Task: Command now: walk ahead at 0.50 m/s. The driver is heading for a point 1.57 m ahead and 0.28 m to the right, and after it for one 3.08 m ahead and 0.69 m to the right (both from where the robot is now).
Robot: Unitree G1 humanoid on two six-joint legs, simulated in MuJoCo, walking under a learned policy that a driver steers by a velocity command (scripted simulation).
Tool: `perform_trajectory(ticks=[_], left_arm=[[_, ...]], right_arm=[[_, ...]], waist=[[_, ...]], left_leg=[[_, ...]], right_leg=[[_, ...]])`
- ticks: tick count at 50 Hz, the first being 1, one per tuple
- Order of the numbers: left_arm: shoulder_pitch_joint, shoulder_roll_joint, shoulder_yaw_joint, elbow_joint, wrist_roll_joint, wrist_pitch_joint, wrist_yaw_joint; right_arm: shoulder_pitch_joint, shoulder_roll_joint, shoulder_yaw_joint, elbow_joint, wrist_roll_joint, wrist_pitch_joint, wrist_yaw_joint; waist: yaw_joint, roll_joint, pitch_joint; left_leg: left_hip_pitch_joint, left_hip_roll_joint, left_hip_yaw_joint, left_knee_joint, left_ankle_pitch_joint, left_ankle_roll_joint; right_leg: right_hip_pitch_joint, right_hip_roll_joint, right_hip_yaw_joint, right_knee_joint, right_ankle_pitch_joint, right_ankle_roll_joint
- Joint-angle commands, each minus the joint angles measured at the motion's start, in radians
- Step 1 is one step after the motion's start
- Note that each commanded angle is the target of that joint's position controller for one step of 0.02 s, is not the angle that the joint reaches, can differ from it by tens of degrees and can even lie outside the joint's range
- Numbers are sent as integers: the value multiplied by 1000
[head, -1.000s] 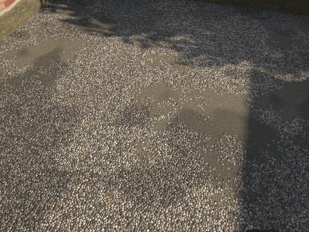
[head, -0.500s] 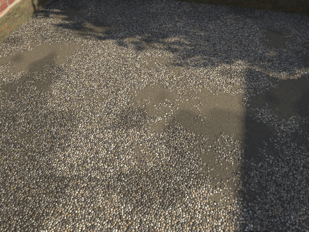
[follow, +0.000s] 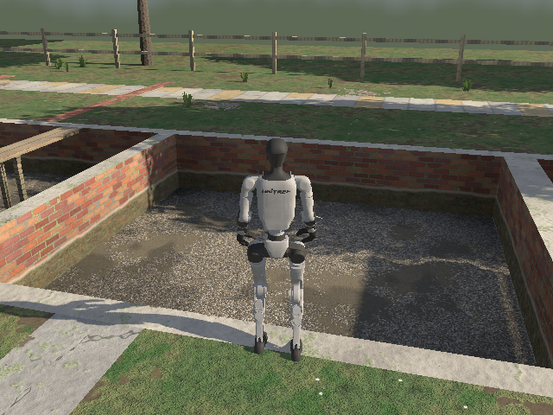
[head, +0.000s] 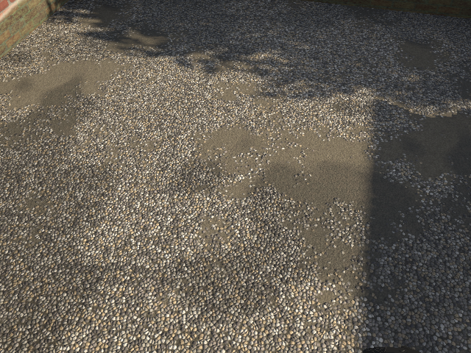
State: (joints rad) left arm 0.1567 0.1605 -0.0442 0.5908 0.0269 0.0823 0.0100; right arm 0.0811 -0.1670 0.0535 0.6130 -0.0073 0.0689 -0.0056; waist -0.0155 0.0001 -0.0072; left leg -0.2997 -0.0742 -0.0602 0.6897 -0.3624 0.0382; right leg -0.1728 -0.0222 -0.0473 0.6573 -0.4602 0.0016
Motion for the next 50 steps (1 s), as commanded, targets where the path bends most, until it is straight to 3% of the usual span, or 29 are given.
perform_trajectory(ticks=[1,3,7,8,9,11,12,14,15,16,20,21,22,23,26,27,29,32,33,35,38,39,41,44,45,46,48,49,50], left_arm=[[-98,76,16,-107,-8,-7,0],[-39,74,25,-84,1,-16,2],[-63,59,15,-90,0,-21,1],[-101,69,13,-110,-7,-9,-1],[-48,73,21,-84,1,-20,1],[-95,69,14,-108,-6,-12,0],[-46,72,22,-82,1,-22,3],[-98,65,13,-109,-5,-11,1],[-92,79,22,-103,-1,-9,0],[-38,69,24,-84,2,-20,3],[-59,54,13,-89,1,-22,1],[-98,65,12,-109,-5,-11,-1],[-88,81,21,-104,-1,-10,-1],[-32,70,23,-82,2,-22,3],[-55,54,13,-87,2,-25,2],[-100,66,13,-109,-5,-13,0],[-32,67,22,-83,3,-21,2],[-53,53,13,-86,2,-25,2],[-98,65,13,-109,-5,-13,0],[-31,66,21,-83,3,-22,3],[-52,52,12,-86,2,-26,2],[-98,64,12,-110,-4,-14,0],[-30,66,21,-83,3,-22,3],[-52,52,12,-86,2,-26,2],[-98,63,12,-110,-4,-14,0],[-42,65,18,-83,3,-23,2],[-89,62,11,-108,-3,-14,1],[-36,67,19,-80,3,-25,3],[-42,54,13,-86,2,-26,2]], right_arm=[[-139,-66,-18,-115,-7,-18,11],[-53,-69,-18,-81,-2,-23,0],[-104,-67,-16,-100,4,-14,-4],[-133,-64,-16,-117,-9,-19,12],[-60,-63,-16,-89,-3,-21,0],[-130,-65,-17,-115,-11,-23,12],[-59,-62,-16,-89,-2,-24,-2],[-131,-63,-16,-115,-9,-22,11],[-98,-58,-17,-106,-18,-26,15],[-47,-63,-16,-82,0,-26,-1],[-100,-63,-14,-102,4,-14,-5],[-130,-60,-14,-119,-8,-20,11],[-93,-59,-16,-107,-19,-25,15],[-41,-64,-16,-83,-3,-27,-1],[-98,-62,-14,-102,4,-18,-6],[-129,-58,-14,-119,-6,-21,10],[-41,-62,-15,-84,-2,-26,-1],[-96,-60,-13,-103,4,-18,-6],[-127,-56,-13,-120,-6,-22,10],[-39,-61,-14,-84,-2,-27,-1],[-95,-59,-13,-103,4,-19,-6],[-126,-55,-12,-120,-6,-22,10],[-37,-60,-14,-85,-2,-28,-1],[-93,-58,-12,-104,4,-20,-7],[-124,-54,-11,-121,-6,-23,10],[-50,-56,-12,-94,-2,-23,-2],[-119,-57,-13,-119,-10,-26,10],[-46,-55,-12,-92,-3,-27,-3],[-74,-62,-13,-96,2,-23,-6]], waist=[[-13,-5,4],[5,-13,-145],[7,4,-39],[-15,0,6],[-2,-14,-115],[-15,2,-9],[-2,-14,-128],[-15,3,-7],[-24,-10,-61],[3,-10,-154],[6,9,-43],[-16,3,2],[-24,-10,-54],[3,-10,-153],[6,5,-54],[-16,-3,3],[3,-8,-150],[7,7,-54],[-16,-2,2],[3,-7,-151],[7,8,-54],[-16,-2,2],[3,-7,-151],[6,8,-54],[-16,-2,3],[-2,-9,-112],[-15,4,-10],[-2,-10,-130],[9,7,-72]], left_leg=[[-34,66,-16,-81,419,33],[22,58,-45,-106,293,33],[-23,63,-59,-126,238,35],[-40,67,-16,-84,407,33],[7,58,-48,-111,267,33],[-28,66,-15,-82,418,34],[20,60,-47,-108,279,35],[-28,68,-14,-81,426,34],[-8,68,-11,-77,461,35],[30,64,-44,-105,303,35],[-21,67,-59,-126,239,36],[-37,70,-15,-83,410,35],[-16,68,-11,-78,446,35],[27,63,-43,-105,289,35],[-9,68,-57,-121,248,38],[-34,73,-15,-82,417,35],[24,65,-42,-104,290,35],[-11,70,-57,-121,246,39],[-36,74,-14,-82,418,36],[23,66,-42,-103,290,36],[-13,71,-56,-121,245,39],[-38,75,-14,-82,417,36],[22,67,-40,-103,288,36],[-15,72,-55,-120,243,39],[-39,76,-12,-81,416,36],[1,68,-44,-108,268,36],[-32,73,-11,-78,421,36],[15,68,-42,-104,276,37],[-7,70,-46,-113,258,37]], right_leg=[[-21,-39,52,-77,412,-22],[64,-20,20,-63,267,-17],[5,-13,24,-83,211,-21],[-25,-41,56,-77,407,-23],[45,-21,28,-72,252,-21],[-19,-42,57,-77,418,-22],[51,-20,26,-71,256,-21],[-21,-39,54,-75,415,-21],[9,-42,56,-60,452,-22],[66,-13,17,-58,259,-14],[4,-11,23,-80,205,-19],[-27,-38,55,-74,404,-21],[5,-43,59,-60,447,-22],[63,-17,23,-60,259,-16],[7,-11,25,-80,209,-20],[-29,-35,54,-73,400,-20],[60,-16,22,-58,256,-15],[6,-11,25,-78,205,-19],[-30,-34,54,-71,397,-19],[59,-16,23,-57,253,-15],[5,-10,26,-77,204,-19],[-31,-33,54,-70,396,-19],[58,-15,24,-56,252,-15],[4,-10,27,-76,203,-19],[-32,-33,55,-69,395,-19],[37,-16,29,-64,240,-19],[-27,-38,59,-70,410,-20],[44,-17,30,-63,246,-19],[16,-10,27,-69,224,-18]])
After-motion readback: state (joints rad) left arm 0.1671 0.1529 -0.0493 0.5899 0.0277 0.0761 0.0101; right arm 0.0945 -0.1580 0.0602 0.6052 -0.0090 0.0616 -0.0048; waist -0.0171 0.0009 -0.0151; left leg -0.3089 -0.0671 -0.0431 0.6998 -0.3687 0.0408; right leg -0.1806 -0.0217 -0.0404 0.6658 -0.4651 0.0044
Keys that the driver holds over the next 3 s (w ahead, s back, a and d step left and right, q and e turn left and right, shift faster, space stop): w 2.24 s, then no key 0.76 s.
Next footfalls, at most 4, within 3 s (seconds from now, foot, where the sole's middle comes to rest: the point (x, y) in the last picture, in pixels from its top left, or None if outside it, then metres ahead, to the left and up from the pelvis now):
none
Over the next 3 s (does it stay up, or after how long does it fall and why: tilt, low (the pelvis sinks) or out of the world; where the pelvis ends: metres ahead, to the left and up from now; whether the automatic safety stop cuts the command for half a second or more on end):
stays up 0.00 -0.01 0.03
